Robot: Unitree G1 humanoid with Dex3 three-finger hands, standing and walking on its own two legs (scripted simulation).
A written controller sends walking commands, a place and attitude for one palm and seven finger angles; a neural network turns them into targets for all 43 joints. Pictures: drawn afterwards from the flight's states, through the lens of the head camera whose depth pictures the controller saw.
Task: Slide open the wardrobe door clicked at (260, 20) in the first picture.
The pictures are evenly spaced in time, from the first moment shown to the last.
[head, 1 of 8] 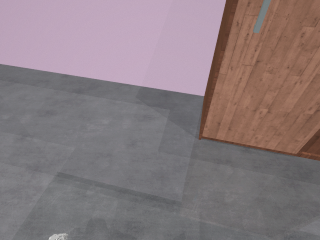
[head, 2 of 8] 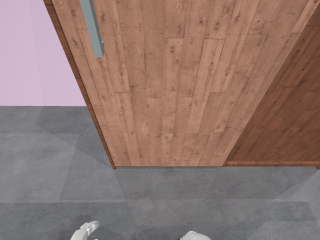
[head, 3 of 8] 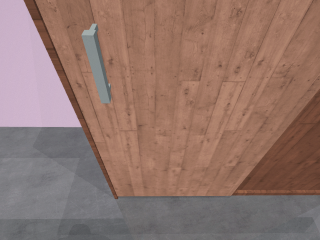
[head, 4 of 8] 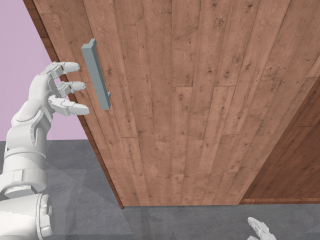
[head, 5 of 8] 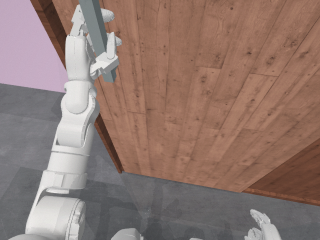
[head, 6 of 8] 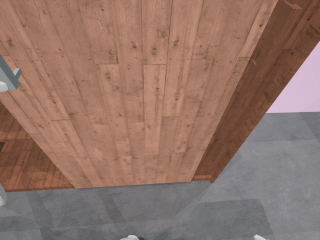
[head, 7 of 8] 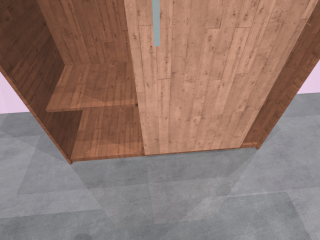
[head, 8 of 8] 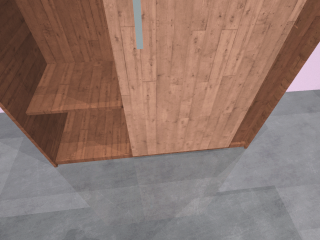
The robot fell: no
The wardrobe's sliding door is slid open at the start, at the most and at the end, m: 0.00 0.53 0.53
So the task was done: yes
